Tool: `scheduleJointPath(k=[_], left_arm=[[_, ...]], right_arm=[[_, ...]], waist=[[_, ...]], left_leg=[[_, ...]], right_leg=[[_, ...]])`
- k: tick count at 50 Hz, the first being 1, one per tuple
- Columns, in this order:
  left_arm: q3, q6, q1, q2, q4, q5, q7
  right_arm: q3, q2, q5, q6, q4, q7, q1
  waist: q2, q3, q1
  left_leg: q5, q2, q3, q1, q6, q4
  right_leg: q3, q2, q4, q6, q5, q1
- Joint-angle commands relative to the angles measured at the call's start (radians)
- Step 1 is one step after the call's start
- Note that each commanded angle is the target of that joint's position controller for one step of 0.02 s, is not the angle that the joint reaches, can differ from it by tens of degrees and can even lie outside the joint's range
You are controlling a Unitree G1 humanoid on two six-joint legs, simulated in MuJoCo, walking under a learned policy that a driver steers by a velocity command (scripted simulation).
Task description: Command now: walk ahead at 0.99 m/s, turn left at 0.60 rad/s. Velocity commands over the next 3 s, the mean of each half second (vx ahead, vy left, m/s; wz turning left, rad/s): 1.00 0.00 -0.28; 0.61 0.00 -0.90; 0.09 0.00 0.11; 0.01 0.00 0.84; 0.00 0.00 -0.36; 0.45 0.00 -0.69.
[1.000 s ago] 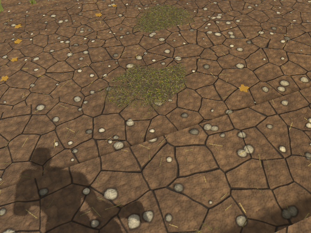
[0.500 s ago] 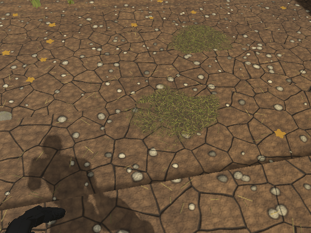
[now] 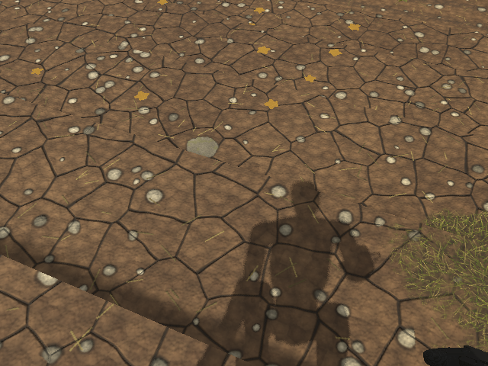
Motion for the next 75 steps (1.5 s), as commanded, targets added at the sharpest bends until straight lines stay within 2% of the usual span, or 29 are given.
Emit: scheduleJointPath(k=[1,6,7,8,12,21,27,30,31,32,34,36,37,38,40,42,44,46,47,48,51,54,57,59,60,64,68,72,75], left_arm=[[-0.009,-0.009,-0.084,0.092,-0.080,0.004,0.001],[-0.006,0.036,-0.112,0.232,-0.069,-0.003,0.021],[-0.024,0.027,-0.083,0.100,-0.103,0.007,0.007],[-0.006,0.025,-0.036,0.144,-0.135,-0.049,0.016],[0.003,0.071,-0.093,0.067,-0.094,-0.006,-0.009],[0.032,0.065,-0.368,0.028,-0.217,-0.003,-0.090],[0.033,0.075,-0.425,0.086,-0.216,0.043,-0.080],[0.067,0.086,0.035,0.168,-0.068,0.050,-0.042],[0.099,0.083,0.123,0.225,-0.034,0.050,-0.027],[0.113,0.080,0.145,0.346,-0.007,0.030,-0.018],[0.091,0.079,0.118,0.287,-0.022,0.008,0.003],[0.060,0.086,-0.055,0.222,-0.086,-0.002,0.007],[0.066,0.065,-0.138,0.269,-0.122,-0.005,0.020],[-0.018,-0.021,-0.227,0.025,-0.149,0.091,-0.064],[0.028,-0.066,-0.317,0.178,-0.202,0.075,-0.088],[0.087,-0.054,-0.265,0.349,-0.253,0.084,-0.124],[0.060,-0.068,-0.206,0.224,-0.287,0.060,-0.154],[0.009,-0.063,-0.170,0.027,-0.346,0.019,-0.124],[0.007,-0.030,-0.263,0.040,-0.377,0.013,-0.110],[0.006,-0.014,-0.308,0.069,-0.382,0.014,-0.069],[-0.010,0.007,-0.221,0.054,-0.360,0.086,-0.036],[-0.026,0.004,-0.264,0.047,-0.364,-0.008,-0.122],[0.012,-0.024,-0.139,0.151,-0.314,-0.068,-0.155],[0.040,-0.055,-0.226,0.334,-0.420,-0.036,-0.136],[0.030,-0.045,-0.344,0.270,-0.458,-0.019,-0.143],[0.089,0.021,-0.454,0.386,-0.506,-0.010,-0.073],[0.084,0.012,-0.325,0.289,-0.488,-0.005,0.016],[0.085,0.018,-0.488,0.283,-0.511,0.027,0.041],[0.036,0.022,-0.522,0.136,-0.617,0.044,0.037]], right_arm=[[0.031,0.024,0.015,-0.022,-0.068,0.002,-0.077],[-0.045,-0.171,0.000,-0.034,0.105,-0.033,0.432],[-0.054,-0.220,-0.018,-0.037,0.113,-0.052,0.465],[-0.048,-0.191,-0.015,-0.045,0.079,-0.063,0.405],[-0.030,-0.046,0.018,-0.091,0.127,-0.070,0.223],[-0.030,-0.011,0.050,-0.202,0.235,-0.081,0.244],[-0.018,-0.067,0.009,-0.156,0.300,-0.127,0.427],[-0.017,-0.086,0.035,-0.109,0.269,-0.124,0.380],[-0.042,-0.089,0.051,-0.081,0.247,-0.118,0.228],[-0.029,-0.025,0.024,-0.101,0.167,-0.110,0.168],[0.005,-0.019,0.014,-0.125,0.057,-0.104,0.186],[-0.010,-0.060,-0.027,-0.127,0.045,-0.081,0.148],[-0.007,-0.057,-0.026,-0.116,0.022,-0.080,0.163],[0.019,-0.039,-0.052,-0.120,-0.026,-0.032,0.155],[0.039,0.014,-0.015,-0.099,-0.014,-0.039,0.136],[0.039,-0.040,0.039,-0.093,0.066,-0.023,0.196],[-0.008,-0.201,0.011,-0.122,0.072,-0.047,0.305],[-0.025,-0.239,-0.041,-0.109,0.152,-0.043,0.743],[-0.045,-0.264,-0.058,-0.125,0.148,-0.062,0.665],[-0.044,-0.216,0.005,-0.133,0.094,-0.074,0.430],[-0.017,-0.083,0.032,-0.127,0.016,-0.126,0.116],[-0.083,-0.243,-0.004,-0.134,-0.018,-0.128,0.038],[-0.016,-0.086,-0.016,-0.130,-0.050,-0.046,-0.134],[0.007,0.018,0.026,-0.138,0.038,-0.010,0.306],[-0.014,-0.064,0.049,-0.139,0.070,-0.023,0.357],[-0.030,-0.183,0.018,-0.136,0.003,-0.042,0.234],[-0.015,-0.120,0.006,-0.159,-0.018,-0.041,0.209],[-0.027,-0.086,0.013,-0.151,-0.008,-0.003,0.247],[-0.108,-0.316,0.017,-0.179,-0.027,-0.011,0.412]], waist=[[-0.076,0.146,-0.063],[-0.122,-0.156,-0.358],[0.066,-0.302,-0.260],[-0.008,-0.354,-0.217],[-0.123,0.084,-0.056],[-0.070,0.071,0.004],[-0.079,0.144,-0.035],[-0.032,-0.086,0.147],[-0.205,-0.009,0.273],[-0.385,0.070,0.211],[-0.079,-0.144,0.111],[0.098,-0.030,0.010],[-0.029,0.041,-0.057],[-0.199,-0.135,-0.069],[-0.010,0.003,-0.159],[-0.008,0.004,-0.132],[0.045,-0.089,-0.176],[0.254,-0.597,-0.281],[0.115,-0.336,-0.237],[0.087,-0.178,-0.162],[0.086,-0.127,-0.028],[0.034,-0.101,-0.024],[-0.041,-0.119,0.110],[-0.278,-0.239,-0.055],[-0.225,-0.205,-0.079],[-0.162,-0.144,-0.066],[-0.252,-0.091,-0.001],[-0.205,-0.057,-0.061],[0.108,-0.193,-0.120]], left_leg=[[0.013,-0.041,0.063,0.142,0.048,-0.220],[-0.194,0.006,-0.117,1.038,0.174,-0.548],[-0.309,0.279,-0.413,1.221,0.193,-0.557],[-0.339,0.432,-0.720,1.281,0.260,-0.690],[-0.120,0.249,-0.260,0.701,0.115,-0.919],[-0.053,0.088,0.220,0.477,-0.037,-0.877],[0.456,0.180,0.306,0.791,-0.096,-0.476],[0.745,0.198,0.233,0.764,-0.078,0.269],[0.081,0.051,0.223,0.473,-0.092,0.868],[-0.728,-0.059,0.142,0.013,-0.080,1.008],[-0.524,0.037,-0.049,-0.290,-0.119,0.748],[-0.361,0.068,-0.080,-0.256,-0.131,0.500],[-0.364,0.105,-0.120,-0.134,-0.178,0.292],[-0.374,0.170,-0.268,0.096,-0.220,0.017],[-0.153,0.080,-0.075,0.682,-0.216,-0.422],[0.127,-0.102,0.051,0.864,-0.227,-0.515],[0.582,0.039,-0.112,0.999,-0.015,-0.493],[1.193,0.641,-0.800,1.471,0.524,-0.556],[0.976,0.549,-0.715,1.211,0.390,-0.591],[0.817,0.458,-0.492,0.964,0.256,-0.646],[0.494,0.315,-0.210,0.605,0.071,-0.802],[0.339,0.175,-0.032,0.410,-0.012,-0.852],[0.184,0.119,-0.002,0.138,-0.122,-0.683],[-0.349,0.081,-0.039,0.214,-0.220,-0.513],[-0.393,0.094,-0.045,0.258,-0.242,-0.470],[-0.087,0.046,0.018,0.319,-0.164,-0.509],[-0.340,0.048,0.007,0.265,-0.132,-0.374],[-0.035,-0.020,0.057,0.498,-0.074,-0.622],[0.577,0.311,-0.557,0.921,0.317,-0.800]], right_leg=[[0.107,-0.299,-0.261,0.039,1.127,-0.188],[0.074,-0.286,0.595,-0.011,1.151,-0.371],[0.103,-0.130,1.000,-0.053,-0.077,-0.540],[0.235,-0.066,1.147,-0.079,-0.071,-0.783],[0.258,-0.204,0.790,-0.062,0.137,-0.648],[0.122,-0.176,0.253,-0.090,1.053,-0.464],[-0.052,-0.063,0.110,-0.131,0.958,-0.513],[-0.037,-0.047,0.006,-0.194,0.901,-0.068],[0.170,-0.149,-0.195,-0.330,0.867,0.110],[0.149,-0.193,0.112,-0.260,1.442,0.332],[0.518,-0.350,0.155,-0.373,1.401,0.560],[0.609,-0.329,0.032,-0.334,0.968,0.229],[0.697,-0.397,0.023,-0.373,1.166,-0.036],[0.575,-0.396,-0.020,-0.349,1.085,-0.270],[0.395,-0.042,0.006,-0.192,0.810,-0.846],[0.462,0.014,-0.005,-0.169,0.694,-0.814],[0.491,0.055,0.265,-0.032,0.777,-0.712],[0.273,0.191,0.957,0.123,-0.429,-0.882],[0.271,0.044,1.063,0.120,-0.385,-0.951],[0.230,-0.030,0.984,0.120,-0.310,-0.933],[0.194,-0.145,0.703,0.137,-0.165,-0.584],[0.081,-0.076,0.355,0.145,0.221,-0.332],[0.136,-0.057,0.113,0.078,0.601,0.068],[0.452,-0.456,0.078,-0.252,1.406,0.103],[0.489,-0.499,0.103,-0.301,1.316,0.004],[0.298,-0.334,0.042,-0.163,0.454,-0.173],[0.400,-0.512,-0.068,-0.271,0.474,-0.117],[0.200,-0.425,-0.051,-0.088,0.164,-0.233],[0.077,-0.087,0.475,0.153,-0.331,-0.581]])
